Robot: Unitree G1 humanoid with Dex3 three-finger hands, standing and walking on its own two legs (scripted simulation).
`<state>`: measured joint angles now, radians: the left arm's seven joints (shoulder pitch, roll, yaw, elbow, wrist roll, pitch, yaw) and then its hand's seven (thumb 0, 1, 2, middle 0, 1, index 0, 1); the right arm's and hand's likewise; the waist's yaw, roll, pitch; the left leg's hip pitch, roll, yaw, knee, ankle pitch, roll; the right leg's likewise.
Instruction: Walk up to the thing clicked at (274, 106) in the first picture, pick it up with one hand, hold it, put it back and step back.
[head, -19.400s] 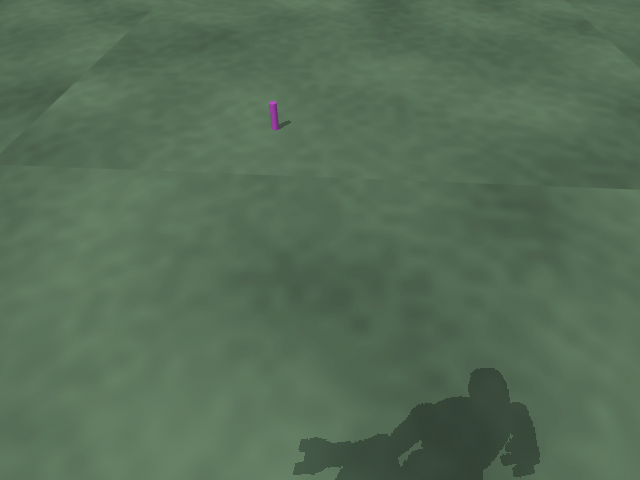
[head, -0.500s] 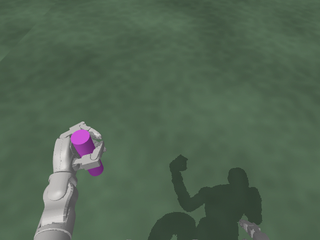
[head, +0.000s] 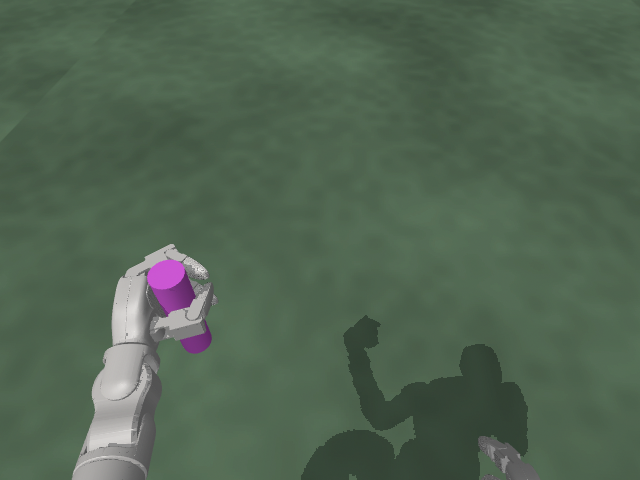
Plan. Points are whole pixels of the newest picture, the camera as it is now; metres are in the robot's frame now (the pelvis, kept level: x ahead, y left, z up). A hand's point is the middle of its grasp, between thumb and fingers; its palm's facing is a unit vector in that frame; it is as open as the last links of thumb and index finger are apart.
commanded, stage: hold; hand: left
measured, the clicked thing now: (183, 311) +0.33 +0.18 +0.03
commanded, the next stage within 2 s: crouch in 1.76 s
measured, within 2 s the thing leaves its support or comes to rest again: neither
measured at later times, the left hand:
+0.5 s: hand (190, 304) +0.33 +0.16 +0.05, palm faces +0.08 -1.00 -0.02, open 5.2 cm
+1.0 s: hand (191, 303) +0.33 +0.16 +0.05, palm faces +0.07 -1.00 -0.02, open 5.2 cm
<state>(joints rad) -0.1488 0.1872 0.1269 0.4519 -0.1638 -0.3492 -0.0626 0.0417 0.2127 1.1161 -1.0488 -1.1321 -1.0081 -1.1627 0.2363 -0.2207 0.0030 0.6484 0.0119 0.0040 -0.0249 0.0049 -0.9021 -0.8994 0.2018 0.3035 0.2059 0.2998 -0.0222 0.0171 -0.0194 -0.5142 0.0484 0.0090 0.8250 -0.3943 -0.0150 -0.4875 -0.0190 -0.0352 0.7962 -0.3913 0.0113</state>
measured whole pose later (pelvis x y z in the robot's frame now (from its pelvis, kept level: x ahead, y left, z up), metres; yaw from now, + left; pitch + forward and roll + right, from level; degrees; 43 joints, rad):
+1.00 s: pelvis +0.00 +0.00 +0.00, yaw +0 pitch +5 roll -1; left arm -0.14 0.19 0.14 0.47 -0.17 -0.38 -0.08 0.04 0.21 1.11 -1.05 -1.14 -1.01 -1.17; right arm 0.24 -0.22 0.00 0.66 0.01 0.00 -0.02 0.01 -0.90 -0.90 0.20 0.30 0.21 0.30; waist -0.02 0.02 -0.02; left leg -0.51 0.05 0.01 0.81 -0.39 -0.02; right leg -0.49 -0.02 -0.03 0.79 -0.39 0.01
